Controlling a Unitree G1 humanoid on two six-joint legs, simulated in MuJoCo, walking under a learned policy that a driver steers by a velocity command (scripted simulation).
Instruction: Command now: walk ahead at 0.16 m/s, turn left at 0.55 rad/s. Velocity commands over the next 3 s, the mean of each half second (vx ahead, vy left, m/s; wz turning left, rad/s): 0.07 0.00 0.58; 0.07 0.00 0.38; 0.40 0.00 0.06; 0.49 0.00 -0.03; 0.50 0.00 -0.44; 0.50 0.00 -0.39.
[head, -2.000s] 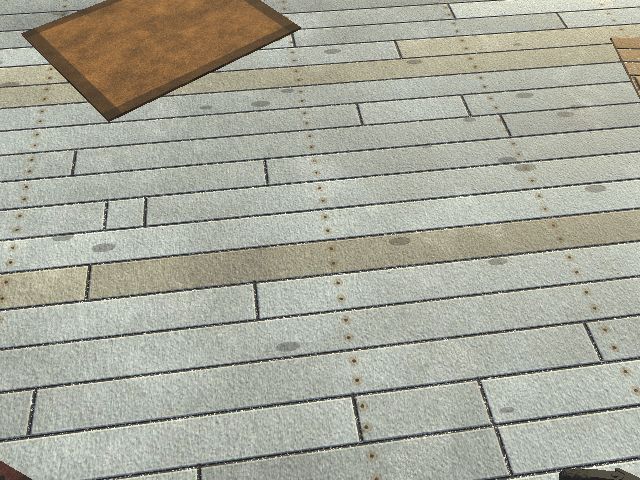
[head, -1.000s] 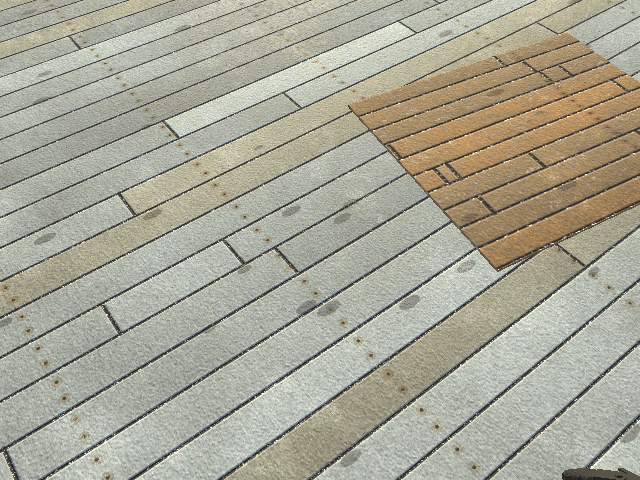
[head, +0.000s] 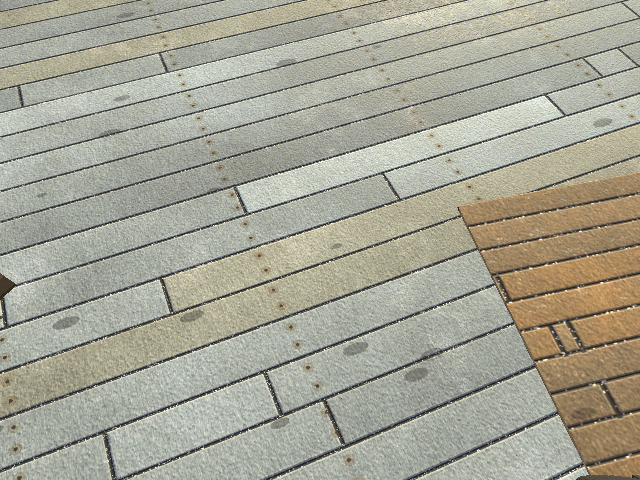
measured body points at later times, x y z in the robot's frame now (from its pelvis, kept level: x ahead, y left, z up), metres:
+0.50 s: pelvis +0.09 -0.04 +0.02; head +0.12 -0.05 +0.47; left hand +0.13 +0.27 -0.08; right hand +0.33 -0.27 -0.08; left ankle +0.10 +0.07 -0.69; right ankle +0.15 -0.16 -0.72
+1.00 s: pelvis +0.09 -0.01 +0.03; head +0.09 +0.01 +0.48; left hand +0.05 +0.30 -0.09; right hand +0.33 -0.18 -0.06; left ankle +0.03 +0.08 -0.72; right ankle +0.16 -0.14 -0.65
